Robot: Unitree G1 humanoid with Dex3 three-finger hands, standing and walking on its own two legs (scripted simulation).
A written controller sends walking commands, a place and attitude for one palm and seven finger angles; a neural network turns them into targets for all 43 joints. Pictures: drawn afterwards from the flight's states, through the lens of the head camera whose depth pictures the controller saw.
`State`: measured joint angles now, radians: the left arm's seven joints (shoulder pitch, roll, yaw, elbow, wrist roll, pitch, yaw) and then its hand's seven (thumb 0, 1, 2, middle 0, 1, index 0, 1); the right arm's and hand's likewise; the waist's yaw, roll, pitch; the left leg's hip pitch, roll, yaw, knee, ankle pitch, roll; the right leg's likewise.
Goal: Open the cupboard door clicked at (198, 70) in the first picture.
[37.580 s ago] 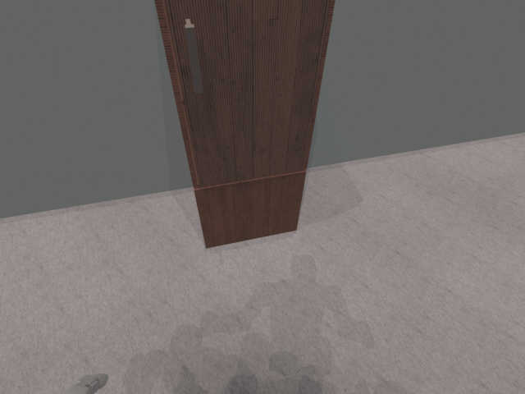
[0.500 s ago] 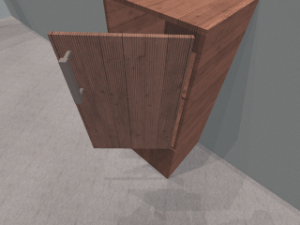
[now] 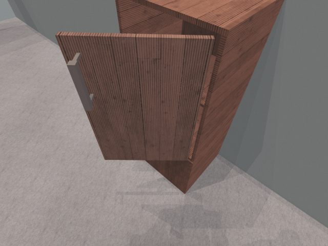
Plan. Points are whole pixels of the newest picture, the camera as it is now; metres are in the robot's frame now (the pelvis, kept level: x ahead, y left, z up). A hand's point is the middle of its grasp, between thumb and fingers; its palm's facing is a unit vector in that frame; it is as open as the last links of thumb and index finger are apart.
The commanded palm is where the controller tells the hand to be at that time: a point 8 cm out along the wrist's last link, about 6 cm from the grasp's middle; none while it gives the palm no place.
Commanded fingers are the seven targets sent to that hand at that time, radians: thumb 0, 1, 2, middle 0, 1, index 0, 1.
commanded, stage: come to a stop and stand still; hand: left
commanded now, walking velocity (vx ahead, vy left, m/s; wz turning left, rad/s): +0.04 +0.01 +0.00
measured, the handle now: (83, 83) +0.49 +0.27 +0.12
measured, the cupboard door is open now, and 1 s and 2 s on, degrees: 42 42 42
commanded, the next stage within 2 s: look again from close up in 1.10 s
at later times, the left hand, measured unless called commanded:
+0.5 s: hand out of the picture -0.03 +0.23 -0.18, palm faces +0.01 -0.98 -0.22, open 7.4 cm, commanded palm none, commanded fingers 0.00 0.90 0.90 -0.20 -0.30 -0.20 -0.30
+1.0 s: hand out of the picture +0.01 +0.21 -0.18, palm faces -0.01 -0.98 -0.21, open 7.4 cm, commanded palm none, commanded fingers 0.00 0.90 0.90 -0.20 -0.30 -0.20 -0.30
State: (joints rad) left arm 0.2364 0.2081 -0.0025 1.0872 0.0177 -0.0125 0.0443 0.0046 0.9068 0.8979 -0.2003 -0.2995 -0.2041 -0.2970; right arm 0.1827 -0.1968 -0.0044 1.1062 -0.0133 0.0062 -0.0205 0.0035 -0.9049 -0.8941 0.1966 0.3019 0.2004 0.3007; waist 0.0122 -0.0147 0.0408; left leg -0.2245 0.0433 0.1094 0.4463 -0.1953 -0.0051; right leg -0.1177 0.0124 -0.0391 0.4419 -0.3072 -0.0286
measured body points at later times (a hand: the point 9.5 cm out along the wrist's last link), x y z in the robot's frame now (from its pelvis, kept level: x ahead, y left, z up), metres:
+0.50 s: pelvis -0.03 +0.05 +0.00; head +0.00 +0.05 +0.44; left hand -0.03 +0.28 -0.16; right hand +0.01 -0.19 -0.16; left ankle +0.02 +0.12 -0.74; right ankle -0.04 -0.09 -0.74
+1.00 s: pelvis -0.01 +0.03 +0.00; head +0.01 +0.03 +0.45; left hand +0.02 +0.26 -0.16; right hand +0.03 -0.21 -0.15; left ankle +0.02 +0.12 -0.74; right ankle -0.04 -0.09 -0.74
